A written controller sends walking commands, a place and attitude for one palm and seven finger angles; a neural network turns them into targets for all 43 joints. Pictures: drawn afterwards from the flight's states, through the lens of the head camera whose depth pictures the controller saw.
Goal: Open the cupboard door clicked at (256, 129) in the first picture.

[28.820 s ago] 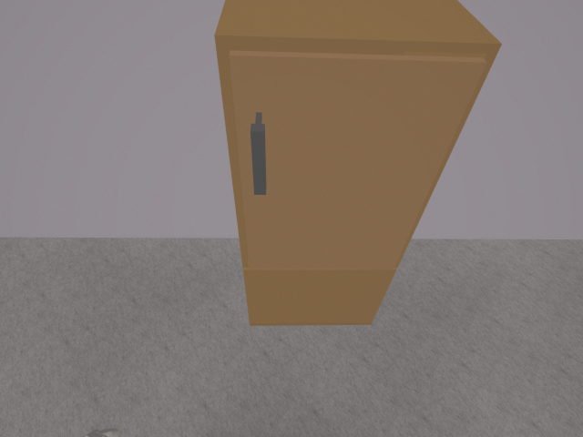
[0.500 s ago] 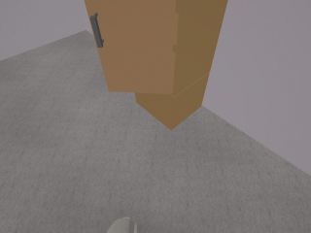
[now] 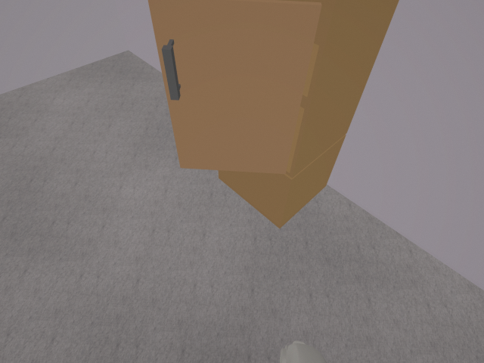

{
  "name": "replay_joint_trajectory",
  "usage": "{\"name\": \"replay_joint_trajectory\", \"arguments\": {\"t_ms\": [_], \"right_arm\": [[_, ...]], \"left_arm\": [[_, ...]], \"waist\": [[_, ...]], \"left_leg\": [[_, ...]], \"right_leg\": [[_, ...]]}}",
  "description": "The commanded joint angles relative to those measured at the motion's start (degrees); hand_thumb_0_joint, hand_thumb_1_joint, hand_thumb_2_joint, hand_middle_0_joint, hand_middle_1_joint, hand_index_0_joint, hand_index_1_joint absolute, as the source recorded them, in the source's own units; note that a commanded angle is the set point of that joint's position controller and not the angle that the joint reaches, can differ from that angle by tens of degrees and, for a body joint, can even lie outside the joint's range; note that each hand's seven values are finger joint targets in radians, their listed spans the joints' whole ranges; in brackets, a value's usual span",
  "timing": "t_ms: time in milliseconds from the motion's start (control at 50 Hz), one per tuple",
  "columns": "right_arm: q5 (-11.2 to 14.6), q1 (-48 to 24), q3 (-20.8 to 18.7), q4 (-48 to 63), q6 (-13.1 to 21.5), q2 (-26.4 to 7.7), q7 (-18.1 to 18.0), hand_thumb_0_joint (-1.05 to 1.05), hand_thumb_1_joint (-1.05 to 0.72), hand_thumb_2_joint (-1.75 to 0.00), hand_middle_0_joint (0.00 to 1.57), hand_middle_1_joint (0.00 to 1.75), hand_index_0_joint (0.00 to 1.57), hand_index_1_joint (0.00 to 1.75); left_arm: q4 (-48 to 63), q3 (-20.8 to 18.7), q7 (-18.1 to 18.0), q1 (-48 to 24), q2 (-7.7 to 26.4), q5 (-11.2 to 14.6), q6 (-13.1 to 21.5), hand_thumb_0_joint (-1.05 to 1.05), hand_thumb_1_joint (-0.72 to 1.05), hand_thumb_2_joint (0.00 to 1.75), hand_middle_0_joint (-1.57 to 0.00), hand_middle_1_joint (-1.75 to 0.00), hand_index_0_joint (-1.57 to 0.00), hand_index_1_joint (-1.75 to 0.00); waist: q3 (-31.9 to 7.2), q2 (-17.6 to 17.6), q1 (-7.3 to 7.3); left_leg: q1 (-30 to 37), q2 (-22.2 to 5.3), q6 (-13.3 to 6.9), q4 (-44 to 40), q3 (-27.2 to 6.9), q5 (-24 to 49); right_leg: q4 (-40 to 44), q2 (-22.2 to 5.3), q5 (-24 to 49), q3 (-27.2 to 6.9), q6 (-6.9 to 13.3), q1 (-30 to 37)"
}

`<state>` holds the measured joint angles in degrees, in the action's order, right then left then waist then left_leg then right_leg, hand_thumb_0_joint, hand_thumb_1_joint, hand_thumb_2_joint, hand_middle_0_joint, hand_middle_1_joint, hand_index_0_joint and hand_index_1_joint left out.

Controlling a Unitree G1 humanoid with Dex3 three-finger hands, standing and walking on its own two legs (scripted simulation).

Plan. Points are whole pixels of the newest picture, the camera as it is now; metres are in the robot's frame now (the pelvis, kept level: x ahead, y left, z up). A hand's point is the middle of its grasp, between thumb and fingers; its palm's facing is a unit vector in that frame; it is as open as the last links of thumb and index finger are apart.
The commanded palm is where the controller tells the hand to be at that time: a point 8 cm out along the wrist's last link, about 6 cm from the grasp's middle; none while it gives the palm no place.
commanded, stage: take the last steps up to it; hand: left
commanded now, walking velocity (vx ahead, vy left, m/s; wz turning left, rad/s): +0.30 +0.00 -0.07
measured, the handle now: (173, 70) +0.80 +0.24 +0.06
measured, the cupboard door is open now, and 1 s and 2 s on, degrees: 42 42 42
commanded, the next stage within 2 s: come to a stop and stand still in 0.44 s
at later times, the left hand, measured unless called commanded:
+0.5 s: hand (177, 304) +0.26 +0.15 -0.18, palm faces +0.03 -0.98 -0.18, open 7.1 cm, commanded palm none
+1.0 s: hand (168, 287) +0.29 +0.18 -0.18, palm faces -0.01 -0.97 -0.24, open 7.4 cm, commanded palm none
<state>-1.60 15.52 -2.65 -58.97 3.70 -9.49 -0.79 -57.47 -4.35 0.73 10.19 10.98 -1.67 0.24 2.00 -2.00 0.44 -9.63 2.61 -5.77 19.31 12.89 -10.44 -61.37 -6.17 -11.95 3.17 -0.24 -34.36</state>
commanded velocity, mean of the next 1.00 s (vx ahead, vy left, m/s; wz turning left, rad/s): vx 0.02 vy -0.04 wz -0.01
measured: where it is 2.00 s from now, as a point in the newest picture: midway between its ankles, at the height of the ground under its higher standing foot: outside the picture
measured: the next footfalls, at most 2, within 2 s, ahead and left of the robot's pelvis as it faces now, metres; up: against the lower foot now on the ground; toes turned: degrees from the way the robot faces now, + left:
right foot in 0.30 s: +0.19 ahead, -0.15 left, +0.00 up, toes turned -10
left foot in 0.60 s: +0.31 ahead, +0.10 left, +0.00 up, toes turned +6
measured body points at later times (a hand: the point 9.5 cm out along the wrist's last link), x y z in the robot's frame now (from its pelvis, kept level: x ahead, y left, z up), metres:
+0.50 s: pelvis +0.17 -0.02 -0.01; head +0.21 -0.01 +0.44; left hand +0.26 +0.21 -0.16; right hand +0.13 -0.24 -0.16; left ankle +0.17 +0.08 -0.70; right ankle +0.15 -0.14 -0.74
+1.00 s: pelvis +0.23 -0.02 -0.01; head +0.28 -0.02 +0.44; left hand +0.29 +0.23 -0.16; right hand +0.30 -0.26 -0.16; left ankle +0.27 +0.09 -0.74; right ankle +0.20 -0.16 -0.70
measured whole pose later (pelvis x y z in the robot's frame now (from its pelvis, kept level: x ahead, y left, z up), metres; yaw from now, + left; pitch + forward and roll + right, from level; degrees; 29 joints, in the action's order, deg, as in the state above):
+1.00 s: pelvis +0.23 -0.02 -0.01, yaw -3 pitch +1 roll -1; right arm -1.6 6.6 -3.0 -57.4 -1.7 -10.2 -2.1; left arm -56.9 -3.8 -0.8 10.1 11.5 -1.1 -3.5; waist 5.4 1.3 0.5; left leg -17.9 -5.0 -0.8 29.8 7.6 -12.4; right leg -47.9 -1.9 -25.8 1.7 -1.5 -21.0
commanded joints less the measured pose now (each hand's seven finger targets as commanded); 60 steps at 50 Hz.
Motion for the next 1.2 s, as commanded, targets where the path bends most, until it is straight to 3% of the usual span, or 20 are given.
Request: {"name": "replay_joint_trajectory", "arguments": {"t_ms": [0, 180, 240, 260, 280, 300, 320, 420, 540, 580, 600, 660, 720, 840, 960, 1000, 1040, 1080, 1120, 1180], "right_arm": [[0.02, 6.65, -0.72, -0.06, 0.99, -5.81, -0.31, 0.00, -0.90, -0.90, 0.20, 0.30, 0.20, 0.30], [-0.68, 15.25, 0.35, -4.86, 0.42, -5.00, -0.63, 0.00, -0.90, -0.90, 0.20, 0.30, 0.20, 0.30], [-0.17, 14.88, 0.65, -5.64, 0.10, -5.02, -0.76, 0.00, -0.90, -0.90, 0.20, 0.30, 0.20, 0.30], [0.52, 13.21, 0.53, -5.16, 0.23, -4.99, -0.58, 0.00, -0.90, -0.90, 0.20, 0.30, 0.20, 0.30], [1.23, 11.19, 0.61, -3.52, 0.54, -3.67, -0.38, 0.00, -0.90, -0.90, 0.20, 0.30, 0.20, 0.30], [1.47, 10.97, 0.61, -2.08, 0.27, -2.86, -0.34, 0.00, -0.90, -0.90, 0.20, 0.30, 0.20, 0.30], [1.47, 6.91, 0.30, -1.58, -0.31, -4.44, -0.35, 0.00, -0.90, -0.90, 0.20, 0.30, 0.20, 0.30], [0.66, 5.96, 0.31, -1.45, -2.63, 0.95, 0.59, 0.00, -0.90, -0.90, 0.20, 0.30, 0.20, 0.30], [-0.03, 8.22, 0.32, -2.40, -1.74, 0.50, 1.16, 0.00, -0.90, -0.90, 0.20, 0.30, 0.20, 0.30], [-0.38, 12.33, -0.91, -2.62, -0.88, -7.47, -0.06, 0.00, -0.90, -0.90, 0.20, 0.30, 0.20, 0.30], [-0.36, 10.52, -0.84, -1.79, -1.57, -9.34, -0.81, 0.00, -0.90, -0.90, 0.20, 0.30, 0.20, 0.30], [-0.22, 1.17, 0.16, 0.55, -2.20, -8.41, -2.24, 0.00, -0.90, -0.90, 0.20, 0.30, 0.20, 0.30], [0.33, 0.85, -0.69, 0.72, -2.98, -10.92, -2.81, 0.00, -0.90, -0.90, 0.20, 0.30, 0.20, 0.30], [0.30, -2.44, -2.45, 2.56, -4.36, -12.25, -3.04, 0.00, -0.90, -0.90, 0.20, 0.30, 0.20, 0.30], [0.04, -6.06, -2.87, 3.54, -4.87, -11.26, -1.69, 0.00, -0.90, -0.90, 0.20, 0.30, 0.20, 0.30], [0.67, -5.95, -3.09, 3.83, -5.19, -10.36, -1.18, 0.00, -0.90, -0.90, 0.20, 0.30, 0.20, 0.30], [1.24, -6.08, -1.96, 5.61, -6.21, -4.75, -0.26, 0.00, -0.90, -0.90, 0.20, 0.30, 0.20, 0.30], [1.00, -7.69, -1.86, 6.12, -6.81, -3.80, 0.46, 0.00, -0.90, -0.90, 0.20, 0.30, 0.20, 0.30], [0.79, -5.91, -1.68, 4.00, -6.74, -4.85, -0.08, 0.00, -0.90, -0.90, 0.20, 0.30, 0.20, 0.30], [1.34, -4.10, -1.14, 2.73, -5.95, -3.83, -0.15, 0.00, -0.90, -0.90, 0.20, 0.30, 0.20, 0.30]], "left_arm": [[3.42, 0.31, 0.28, -0.16, 1.24, 0.11, 0.06, 0.00, 0.90, 0.90, -0.20, -0.30, -0.20, -0.30], [6.24, 1.71, 0.25, -9.35, 0.48, 0.08, 1.13, 0.00, 0.90, 0.90, -0.20, -0.30, -0.20, -0.30], [3.79, 1.47, 0.11, -2.95, 1.70, 0.23, 1.76, 0.00, 0.90, 0.90, -0.20, -0.30, -0.20, -0.30], [1.60, 0.75, -0.21, 3.61, 3.58, 0.22, 2.29, 0.00, 0.90, 0.90, -0.20, -0.30, -0.20, -0.30], [-1.10, -0.62, -0.83, 13.03, 7.80, 0.10, 2.95, 0.00, 0.90, 0.90, -0.20, -0.30, -0.20, -0.30], [-2.87, -1.42, -1.11, 18.17, 12.17, 0.76, 2.97, 0.00, 0.90, 0.90, -0.20, -0.30, -0.20, -0.30], [-2.53, -1.26, -1.72, 16.56, 11.88, 1.23, 2.90, 0.00, 0.90, 0.90, -0.20, -0.30, -0.20, -0.30], [-0.78, 0.76, -2.09, 5.62, 3.84, 0.74, 3.49, 0.00, 0.90, 0.90, -0.20, -0.30, -0.20, -0.30], [-0.86, 0.29, -1.37, 3.05, 4.80, 1.06, 2.96, 0.00, 0.90, 0.90, -0.20, -0.30, -0.20, -0.30], [-0.35, 1.60, -1.65, 5.42, 0.42, 1.34, 1.87, 0.00, 0.90, 0.90, -0.20, -0.30, -0.20, -0.30], [-0.61, 2.09, -2.00, 5.61, 0.69, 1.59, 1.20, 0.00, 0.90, 0.90, -0.20, -0.30, -0.20, -0.30], [-2.63, 2.27, -2.18, 5.74, 1.58, 1.27, -0.82, 0.00, 0.90, 0.90, -0.20, -0.30, -0.20, -0.30], [-2.32, 1.50, -2.19, 6.17, 3.88, 1.36, -1.94, 0.00, 0.90, 0.90, -0.20, -0.30, -0.20, -0.30], [1.36, -0.12, -2.04, 5.14, 4.28, 0.72, -3.73, 0.00, 0.90, 0.90, -0.20, -0.30, -0.20, -0.30], [2.67, 0.23, -1.82, 6.53, 2.95, 0.53, -2.92, 0.00, 0.90, 0.90, -0.20, -0.30, -0.20, -0.30], [1.91, -0.10, -1.95, 9.47, 4.69, 0.19, -2.24, 0.00, 0.90, 0.90, -0.20, -0.30, -0.20, -0.30], [3.46, -0.54, -2.34, 5.23, 11.77, -0.40, -1.21, 0.00, 0.90, 0.90, -0.20, -0.30, -0.20, -0.30], [4.87, 0.19, -2.21, 1.20, 11.03, -0.33, -1.20, 0.00, 0.90, 0.90, -0.20, -0.30, -0.20, -0.30], [3.54, 0.60, -2.54, 0.54, 8.65, 0.09, -0.19, 0.00, 0.90, 0.90, -0.20, -0.30, -0.20, -0.30], [2.65, 0.91, -2.71, 2.00, 7.97, 0.19, 0.39, 0.00, 0.90, 0.90, -0.20, -0.30, -0.20, -0.30]], "waist": [[1.83, 2.79, -0.56], [2.33, 6.52, -4.03], [-1.54, 6.00, -1.02], [-4.83, 3.96, 2.15], [-10.35, -3.04, 5.70], [-12.14, -10.34, 6.05], [-8.23, -3.86, 6.61], [0.09, -6.86, -1.02], [-1.16, -0.83, -3.18], [-5.40, 17.33, -3.91], [-6.19, 17.04, -3.65], [0.26, 11.93, -1.28], [-4.33, 8.97, -1.78], [-8.10, 8.67, -1.49], [-4.97, 11.95, 0.03], [-5.40, 5.55, 1.38], [-0.71, -16.15, 0.48], [1.44, -6.19, -0.10], [-0.78, -13.19, -0.83], [-3.50, -8.75, -0.55]], "left_leg": [[3.87, -20.14, -4.20, -13.83, -15.12, -0.80], [11.75, -18.83, -2.56, -4.93, -10.30, 22.38], [9.47, -16.01, 0.52, 4.86, -6.75, 31.39], [1.63, -14.03, 2.21, 12.83, -5.26, 30.99], [-12.32, -9.50, 4.87, 24.09, -1.49, 18.35], [-24.10, -3.26, 7.24, 40.72, -1.01, -23.31], [-25.64, -5.99, 6.35, 47.39, -9.24, -25.63], [-17.67, -9.10, 7.48, 35.30, -9.94, -13.42], [2.16, -4.41, 7.92, 9.42, -5.23, 3.21], [8.10, -19.15, 2.07, 3.65, -22.52, 20.07], [4.15, -24.68, -2.80, 0.23, -27.07, 27.08], [-1.94, -22.86, -3.38, 0.57, -21.94, 38.89], [4.35, -23.40, -4.49, 3.18, -19.98, 48.55], [5.02, -24.15, -5.79, 3.33, -17.60, 37.72], [-3.89, -20.85, -2.47, 3.27, -15.58, 18.27], [-8.39, -15.84, 1.55, 8.10, -13.42, 5.60], [-13.66, -4.04, 7.20, 24.04, -7.90, -21.27], [-11.37, -3.95, 6.48, 32.42, -11.55, -19.92], [-15.07, -4.35, 6.94, 35.65, -12.02, -17.64], [-11.97, -3.76, 7.63, 26.27, -10.33, -17.12]], "right_leg": [[7.95, -2.00, 2.61, -3.04, -0.08, -2.60], [23.74, 1.70, -2.69, 2.68, 1.85, 3.58], [32.37, 5.03, 1.41, 5.58, 3.28, 18.08], [33.39, 3.53, 7.26, 2.78, 4.78, 31.59], [32.09, -6.93, 18.93, -9.44, 9.00, 47.69], [37.65, -20.16, 30.15, -23.48, 16.46, 55.36], [41.14, -21.27, 25.61, -23.14, 18.41, 47.03], [46.57, -11.40, 21.92, -4.36, 10.18, 25.83], [39.92, -5.42, 3.10, -0.51, 5.64, 15.56], [25.09, 2.25, -10.53, 4.17, 0.32, 10.59], [17.86, 3.34, -21.41, 2.26, -0.57, 14.05], [13.35, 1.07, -19.88, -1.18, -0.94, 14.30], [12.31, 1.82, -18.03, -2.12, -1.28, 13.48], [1.18, 3.88, -16.70, -4.43, -1.72, 8.10], [21.28, 4.09, -10.85, 0.03, -0.74, 19.13], [35.41, 3.36, 1.27, -0.64, -0.54, 26.76], [47.73, -13.93, 4.08, -19.54, 7.63, 18.81], [47.85, -12.32, 1.16, -14.72, 10.10, 11.77], [43.19, -9.17, 17.21, -12.64, 9.40, 20.33], [40.03, -7.95, 28.75, -9.19, 9.27, 26.84]]}}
